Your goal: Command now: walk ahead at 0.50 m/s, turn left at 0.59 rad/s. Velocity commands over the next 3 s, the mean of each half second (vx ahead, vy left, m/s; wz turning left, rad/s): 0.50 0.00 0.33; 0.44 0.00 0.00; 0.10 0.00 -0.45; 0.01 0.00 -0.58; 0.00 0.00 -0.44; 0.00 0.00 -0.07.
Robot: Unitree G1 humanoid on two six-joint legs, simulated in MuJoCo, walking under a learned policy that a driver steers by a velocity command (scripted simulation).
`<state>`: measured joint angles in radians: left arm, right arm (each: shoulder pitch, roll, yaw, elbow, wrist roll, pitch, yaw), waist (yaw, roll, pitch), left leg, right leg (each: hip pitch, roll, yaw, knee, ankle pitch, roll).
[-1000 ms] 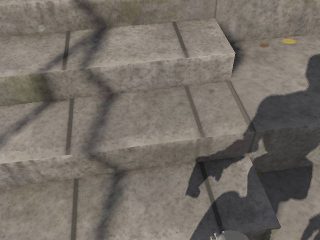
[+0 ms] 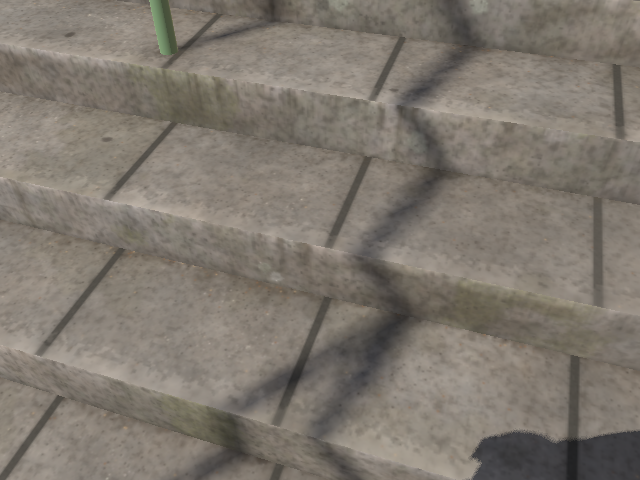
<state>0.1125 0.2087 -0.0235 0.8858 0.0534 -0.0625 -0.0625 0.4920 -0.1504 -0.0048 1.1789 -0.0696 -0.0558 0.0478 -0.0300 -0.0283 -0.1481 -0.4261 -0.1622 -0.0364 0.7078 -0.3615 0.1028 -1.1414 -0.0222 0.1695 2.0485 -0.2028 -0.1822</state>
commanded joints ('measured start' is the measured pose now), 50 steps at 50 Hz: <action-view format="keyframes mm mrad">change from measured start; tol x64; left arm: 1 -81 -29 -30 -91 -9 -5 27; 50 131 -171 2 -125 -34 8 -45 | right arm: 1 -68 -11 27 -67 -46 -53 -14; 50 -257 -6 6 -107 -31 6 16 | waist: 1 43 59 106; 38 199 -57 344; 45 -149 390 -621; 50 181 39 107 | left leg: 1 -68 207 -326 -345 41 150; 5 -473 184 -278 -577 66 143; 9 167 239 -167 -126 1482 53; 11 -499 -31 -287 479 236 62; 17 -507 88 -99 1211 279 -3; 40 -367 140 254 -21 -106 -1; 43 646 289 51 -423 734 -21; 44 1085 611 -197 -85 1990 57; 50 255 459 112 -349 944 117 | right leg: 1 -162 4 -87 158 -144 -1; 9 847 40 -322 -1083 -345 173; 12 1048 -271 853 -1684 -877 -151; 36 1212 -295 30 -1938 18 -68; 41 1301 -179 -157 -1413 1184 50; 44 342 80 -197 -620 -395 153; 50 -60 50 -96 308 -282 -150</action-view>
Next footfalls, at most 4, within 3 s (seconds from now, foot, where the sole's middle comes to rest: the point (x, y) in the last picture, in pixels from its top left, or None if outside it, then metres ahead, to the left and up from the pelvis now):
0.18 right None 0.29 -0.13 -0.61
0.86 left None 0.48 0.16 -0.61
1.16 right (307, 343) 0.73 0.04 -0.47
1.70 left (189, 321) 0.79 0.27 -0.47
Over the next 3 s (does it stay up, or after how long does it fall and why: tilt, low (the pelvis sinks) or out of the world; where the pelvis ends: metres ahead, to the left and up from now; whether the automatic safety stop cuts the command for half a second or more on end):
stays up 0.71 0.15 0.31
